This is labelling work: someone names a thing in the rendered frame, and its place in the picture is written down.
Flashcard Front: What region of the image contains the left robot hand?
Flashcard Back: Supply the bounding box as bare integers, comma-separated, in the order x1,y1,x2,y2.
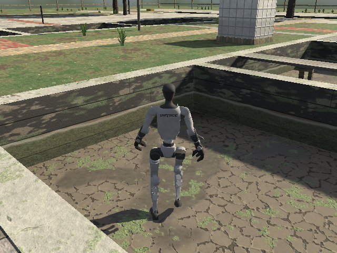
134,141,146,151

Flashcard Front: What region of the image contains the robot right forearm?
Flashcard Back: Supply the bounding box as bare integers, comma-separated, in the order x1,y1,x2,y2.
191,128,202,151

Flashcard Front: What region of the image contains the right robot foot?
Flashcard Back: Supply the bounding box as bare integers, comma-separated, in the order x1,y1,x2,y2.
174,199,182,207

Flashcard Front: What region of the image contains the robot right upper arm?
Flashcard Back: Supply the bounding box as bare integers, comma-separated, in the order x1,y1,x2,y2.
180,106,195,136

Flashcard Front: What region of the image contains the right robot shin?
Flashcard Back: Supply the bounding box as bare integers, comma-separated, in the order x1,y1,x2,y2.
175,166,182,201

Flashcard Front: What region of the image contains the right robot hand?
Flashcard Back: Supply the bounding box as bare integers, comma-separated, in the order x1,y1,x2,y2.
192,148,204,162

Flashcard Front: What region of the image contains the robot left upper arm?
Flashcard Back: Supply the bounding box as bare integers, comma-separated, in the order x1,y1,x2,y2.
141,106,158,134

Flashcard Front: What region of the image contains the robot left forearm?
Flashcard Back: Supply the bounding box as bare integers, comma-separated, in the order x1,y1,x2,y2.
135,126,146,143

